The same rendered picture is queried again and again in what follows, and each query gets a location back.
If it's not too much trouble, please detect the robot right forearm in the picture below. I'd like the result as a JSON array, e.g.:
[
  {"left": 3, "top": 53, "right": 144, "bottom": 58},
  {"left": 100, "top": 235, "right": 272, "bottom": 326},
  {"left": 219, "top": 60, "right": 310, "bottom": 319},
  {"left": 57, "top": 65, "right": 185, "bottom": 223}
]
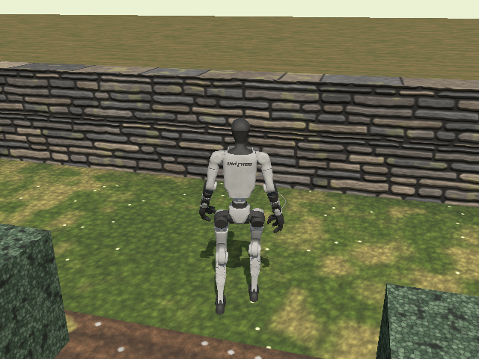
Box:
[{"left": 267, "top": 182, "right": 282, "bottom": 216}]

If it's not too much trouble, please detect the robot left hand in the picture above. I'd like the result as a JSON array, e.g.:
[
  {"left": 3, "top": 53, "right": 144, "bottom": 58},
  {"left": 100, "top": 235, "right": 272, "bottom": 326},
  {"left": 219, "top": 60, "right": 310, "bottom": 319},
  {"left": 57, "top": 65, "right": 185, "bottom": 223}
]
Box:
[{"left": 199, "top": 206, "right": 216, "bottom": 221}]

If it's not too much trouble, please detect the robot right hand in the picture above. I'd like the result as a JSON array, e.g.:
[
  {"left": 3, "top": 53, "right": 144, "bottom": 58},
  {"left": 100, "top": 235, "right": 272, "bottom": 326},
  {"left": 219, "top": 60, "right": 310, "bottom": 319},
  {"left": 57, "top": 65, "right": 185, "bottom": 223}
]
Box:
[{"left": 267, "top": 214, "right": 284, "bottom": 233}]

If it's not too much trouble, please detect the right robot upper arm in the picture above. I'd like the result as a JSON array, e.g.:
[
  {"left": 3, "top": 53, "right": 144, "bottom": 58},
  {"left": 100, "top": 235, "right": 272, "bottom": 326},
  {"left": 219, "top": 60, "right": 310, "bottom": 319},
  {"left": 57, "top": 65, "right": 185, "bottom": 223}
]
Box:
[{"left": 256, "top": 151, "right": 275, "bottom": 193}]

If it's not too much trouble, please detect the left robot upper arm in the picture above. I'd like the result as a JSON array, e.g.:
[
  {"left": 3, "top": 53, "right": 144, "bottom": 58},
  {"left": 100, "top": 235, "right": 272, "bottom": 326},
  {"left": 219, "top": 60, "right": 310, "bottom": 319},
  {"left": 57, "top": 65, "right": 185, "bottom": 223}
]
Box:
[{"left": 205, "top": 150, "right": 225, "bottom": 191}]

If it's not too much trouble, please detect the robot left forearm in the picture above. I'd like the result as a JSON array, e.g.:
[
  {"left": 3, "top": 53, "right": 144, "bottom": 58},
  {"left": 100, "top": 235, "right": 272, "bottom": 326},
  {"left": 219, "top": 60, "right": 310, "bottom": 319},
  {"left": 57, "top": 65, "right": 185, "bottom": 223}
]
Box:
[{"left": 200, "top": 180, "right": 213, "bottom": 208}]

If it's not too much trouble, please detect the robot left foot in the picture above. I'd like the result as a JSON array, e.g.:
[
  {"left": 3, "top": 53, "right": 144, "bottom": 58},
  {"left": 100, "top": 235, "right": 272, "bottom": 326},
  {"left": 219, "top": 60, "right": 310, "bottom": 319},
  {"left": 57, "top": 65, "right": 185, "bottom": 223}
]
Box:
[{"left": 215, "top": 295, "right": 226, "bottom": 315}]

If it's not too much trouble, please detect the robot left shin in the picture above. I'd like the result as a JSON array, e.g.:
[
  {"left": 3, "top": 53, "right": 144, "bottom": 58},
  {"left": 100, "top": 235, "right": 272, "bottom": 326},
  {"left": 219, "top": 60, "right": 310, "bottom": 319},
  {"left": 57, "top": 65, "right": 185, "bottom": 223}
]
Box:
[{"left": 216, "top": 251, "right": 226, "bottom": 304}]

